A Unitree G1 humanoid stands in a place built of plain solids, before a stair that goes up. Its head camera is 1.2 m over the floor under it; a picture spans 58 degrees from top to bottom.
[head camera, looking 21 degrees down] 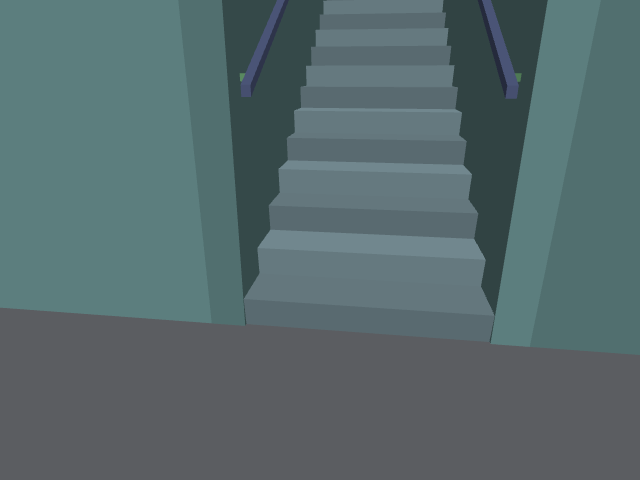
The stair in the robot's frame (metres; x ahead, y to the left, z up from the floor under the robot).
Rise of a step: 0.16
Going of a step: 0.29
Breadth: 1.20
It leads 8 degrees to the right of straight ahead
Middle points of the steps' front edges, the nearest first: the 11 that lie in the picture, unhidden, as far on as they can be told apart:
1.83 -0.22 0.15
2.11 -0.25 0.31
2.39 -0.29 0.47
2.68 -0.33 0.63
2.96 -0.37 0.79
3.24 -0.40 0.95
3.52 -0.44 1.10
3.80 -0.48 1.26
4.09 -0.52 1.42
4.37 -0.55 1.58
4.65 -0.59 1.74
